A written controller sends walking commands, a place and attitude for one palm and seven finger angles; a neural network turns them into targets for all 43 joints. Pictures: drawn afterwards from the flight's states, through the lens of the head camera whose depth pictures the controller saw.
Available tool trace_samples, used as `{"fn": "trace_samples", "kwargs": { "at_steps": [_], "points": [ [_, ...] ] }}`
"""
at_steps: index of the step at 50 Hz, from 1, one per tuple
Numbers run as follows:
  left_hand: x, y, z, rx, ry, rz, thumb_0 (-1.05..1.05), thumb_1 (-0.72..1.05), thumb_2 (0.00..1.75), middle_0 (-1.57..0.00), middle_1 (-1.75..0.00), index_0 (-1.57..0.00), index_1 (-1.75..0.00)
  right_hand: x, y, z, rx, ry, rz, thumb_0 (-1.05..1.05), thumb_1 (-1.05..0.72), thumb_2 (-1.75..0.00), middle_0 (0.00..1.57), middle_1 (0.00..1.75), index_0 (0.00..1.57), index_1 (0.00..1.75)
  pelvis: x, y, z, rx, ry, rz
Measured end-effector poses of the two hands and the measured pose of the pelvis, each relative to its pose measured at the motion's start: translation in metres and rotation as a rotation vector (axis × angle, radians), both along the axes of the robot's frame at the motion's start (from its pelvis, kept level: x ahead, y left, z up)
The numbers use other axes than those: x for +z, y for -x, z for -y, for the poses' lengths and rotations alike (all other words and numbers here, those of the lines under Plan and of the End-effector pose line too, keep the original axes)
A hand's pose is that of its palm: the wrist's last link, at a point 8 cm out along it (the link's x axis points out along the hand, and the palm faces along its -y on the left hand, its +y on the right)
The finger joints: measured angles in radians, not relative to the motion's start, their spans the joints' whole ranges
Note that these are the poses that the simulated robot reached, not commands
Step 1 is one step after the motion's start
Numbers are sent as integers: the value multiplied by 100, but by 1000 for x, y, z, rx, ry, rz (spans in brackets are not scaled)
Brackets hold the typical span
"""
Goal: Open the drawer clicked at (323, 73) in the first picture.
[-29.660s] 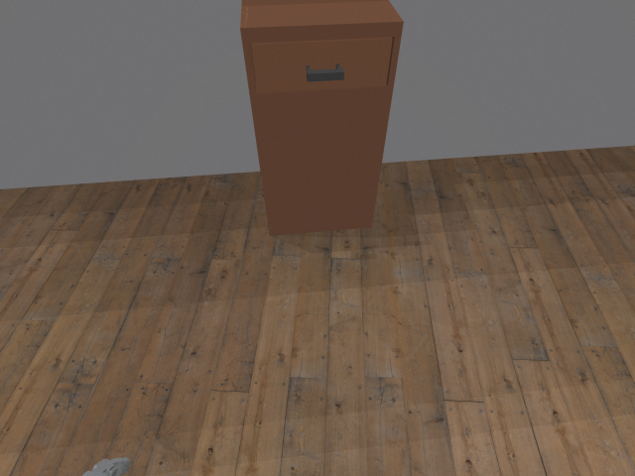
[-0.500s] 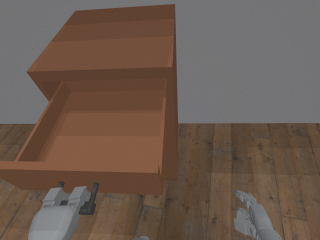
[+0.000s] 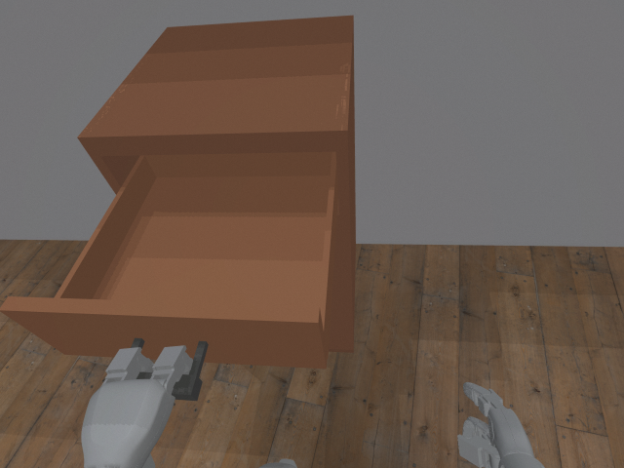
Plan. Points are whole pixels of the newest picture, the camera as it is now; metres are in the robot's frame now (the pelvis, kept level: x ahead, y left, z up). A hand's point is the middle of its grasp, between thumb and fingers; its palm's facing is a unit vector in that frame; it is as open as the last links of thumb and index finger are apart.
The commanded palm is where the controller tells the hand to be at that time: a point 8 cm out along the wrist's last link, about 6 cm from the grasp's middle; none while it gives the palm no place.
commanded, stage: lift the hand off the handle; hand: left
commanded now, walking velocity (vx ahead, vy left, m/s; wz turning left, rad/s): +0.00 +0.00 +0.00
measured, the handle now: (162, 367) +0.24 +0.22 +0.02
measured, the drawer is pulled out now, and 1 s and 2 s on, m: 0.30 0.25 0.24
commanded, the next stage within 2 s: open the thumb to release the handle in 0.32 s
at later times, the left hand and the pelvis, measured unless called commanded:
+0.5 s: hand (145, 427) +0.17 +0.22 +0.01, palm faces -0.19 -0.13 -0.97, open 13.8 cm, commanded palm +0.17 +0.22 +0.11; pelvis +0.02 +0.01 +0.01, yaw -2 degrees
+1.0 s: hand (168, 380) +0.23 +0.21 +0.00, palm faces +0.04 -0.08 -1.00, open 13.6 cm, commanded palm +0.20 +0.22 +0.05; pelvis +0.01 +0.01 +0.00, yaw +0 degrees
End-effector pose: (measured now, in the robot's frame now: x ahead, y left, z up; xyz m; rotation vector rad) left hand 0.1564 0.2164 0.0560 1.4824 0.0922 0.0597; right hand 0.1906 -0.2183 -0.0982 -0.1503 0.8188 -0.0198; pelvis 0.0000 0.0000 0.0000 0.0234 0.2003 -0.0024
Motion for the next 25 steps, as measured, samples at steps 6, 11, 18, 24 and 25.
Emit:
{"fn": "trace_samples", "kwargs": {
  "at_steps": [6, 11, 18, 24, 25],
  "points": [
    [5, 0, -2, -13, 16, -53, -1, -49, 30, -32, -119, -41, -120, 15, 0, 0, -15, 5, 39, 1, -90, -90, 20, 30, 20, 30, 9, 0, 0, -6, 3, 31],
    [8, 0, -4, -35, 28, -93, -1, -49, 30, -32, -116, -40, -115, 26, -2, 5, -24, 20, 76, 1, -90, -90, 21, 30, 20, 30, 13, -3, -2, -16, 5, 41],
    [12, 0, -7, -66, 41, -132, -1, -49, 30, -33, -111, -39, -109, 33, -6, 12, -34, 47, 95, 1, -90, -90, 20, 30, 20, 30, 15, -11, -6, -30, 8, 37],
    [15, -1, -8, -77, 51, -165, -1, -48, 30, -33, -109, -40, -104, 32, -10, 11, -40, 48, 88, 1, -90, -90, 20, 30, 20, 30, 15, -22, -12, -39, 10, 24],
    [15, -1, -9, -79, 52, -166, -1, -48, 30, -34, -108, -40, -104, 31, -11, 10, -40, 46, 85, 1, -90, -90, 20, 30, 20, 30, 14, -23, -13, -39, 10, 21]
  ]
}}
